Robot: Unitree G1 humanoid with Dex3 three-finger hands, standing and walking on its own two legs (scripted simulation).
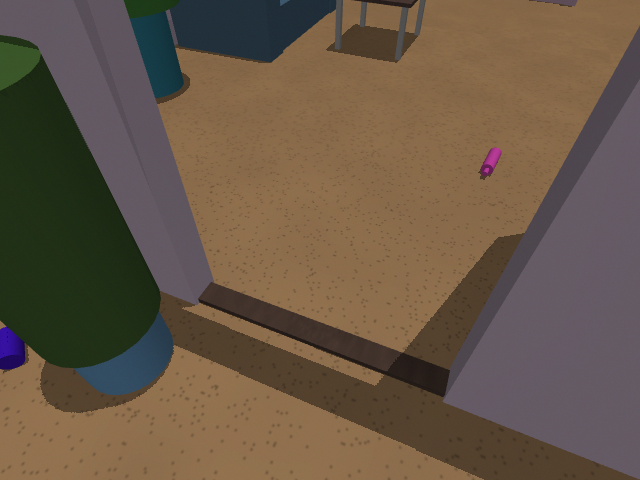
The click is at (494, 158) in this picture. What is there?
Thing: lying bottle
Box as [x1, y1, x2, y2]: [481, 148, 501, 175]
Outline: 498,148 492,148 489,151 481,167 483,175 489,174 493,170 501,153
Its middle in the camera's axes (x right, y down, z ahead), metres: +0.92 -0.43 +2.09
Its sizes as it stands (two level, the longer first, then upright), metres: 0.228 0.064 0.064
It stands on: the floor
